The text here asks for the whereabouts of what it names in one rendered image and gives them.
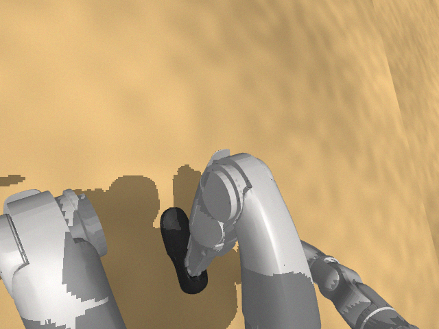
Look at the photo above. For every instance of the right robot foot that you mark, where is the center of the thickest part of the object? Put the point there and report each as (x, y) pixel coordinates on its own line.
(175, 233)

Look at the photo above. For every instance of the right robot arm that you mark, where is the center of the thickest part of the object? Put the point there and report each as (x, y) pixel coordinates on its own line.
(358, 304)

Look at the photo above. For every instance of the right robot hand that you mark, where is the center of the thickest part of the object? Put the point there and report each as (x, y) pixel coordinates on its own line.
(312, 253)

